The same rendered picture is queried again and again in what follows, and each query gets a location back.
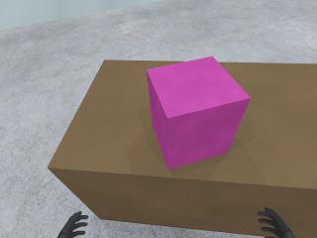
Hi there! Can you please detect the left robot hand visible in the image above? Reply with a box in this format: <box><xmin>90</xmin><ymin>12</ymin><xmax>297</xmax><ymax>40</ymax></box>
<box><xmin>57</xmin><ymin>211</ymin><xmax>89</xmax><ymax>238</ymax></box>

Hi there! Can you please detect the pedestal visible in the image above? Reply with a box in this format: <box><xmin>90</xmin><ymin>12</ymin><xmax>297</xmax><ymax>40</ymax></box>
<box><xmin>48</xmin><ymin>59</ymin><xmax>317</xmax><ymax>238</ymax></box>

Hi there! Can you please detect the right robot hand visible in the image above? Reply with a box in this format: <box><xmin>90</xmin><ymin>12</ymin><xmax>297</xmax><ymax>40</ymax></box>
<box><xmin>257</xmin><ymin>207</ymin><xmax>295</xmax><ymax>238</ymax></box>

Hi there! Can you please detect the carton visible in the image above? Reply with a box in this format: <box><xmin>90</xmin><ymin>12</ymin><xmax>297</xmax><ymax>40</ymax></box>
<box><xmin>147</xmin><ymin>57</ymin><xmax>251</xmax><ymax>170</ymax></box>

